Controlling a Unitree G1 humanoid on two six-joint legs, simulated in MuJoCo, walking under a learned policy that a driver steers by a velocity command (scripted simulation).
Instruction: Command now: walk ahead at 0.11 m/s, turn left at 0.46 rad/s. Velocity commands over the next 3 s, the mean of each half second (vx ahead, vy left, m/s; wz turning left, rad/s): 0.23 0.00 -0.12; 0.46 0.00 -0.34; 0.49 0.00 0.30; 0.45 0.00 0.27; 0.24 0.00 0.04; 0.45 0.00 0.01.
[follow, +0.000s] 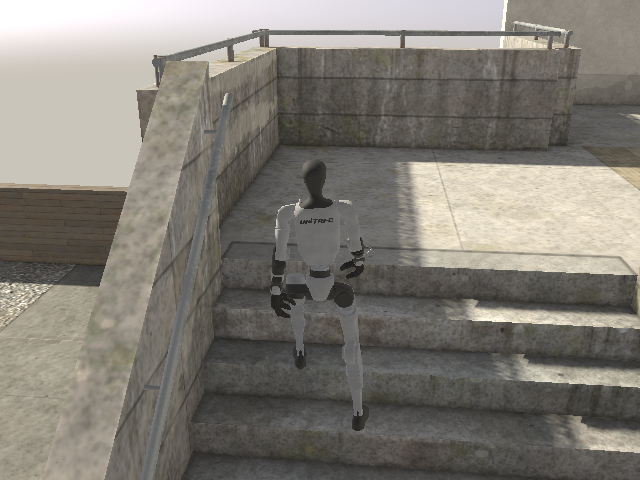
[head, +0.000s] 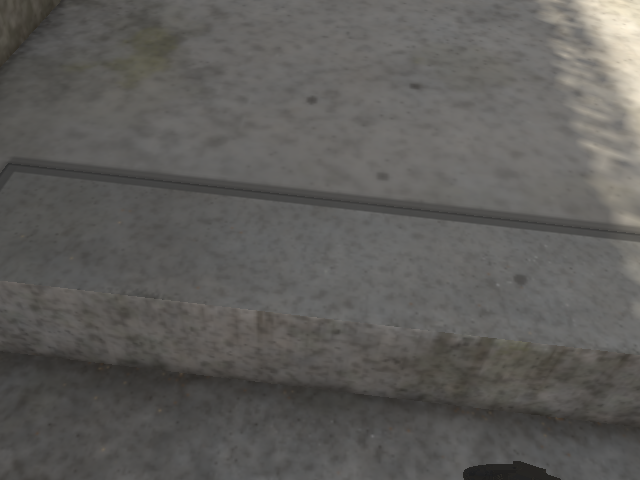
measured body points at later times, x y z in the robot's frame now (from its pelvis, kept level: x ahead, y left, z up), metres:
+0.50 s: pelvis +0.14 +0.04 +0.18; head +0.13 +0.04 +0.63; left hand +0.19 +0.26 +0.02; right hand +0.16 -0.17 +0.02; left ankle +0.13 +0.11 -0.56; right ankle +0.18 -0.12 -0.22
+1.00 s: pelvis +0.37 -0.07 +0.33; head +0.37 -0.06 +0.78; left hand +0.43 +0.15 +0.17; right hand +0.37 -0.33 +0.19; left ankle +0.39 +0.11 -0.10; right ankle +0.36 -0.15 -0.37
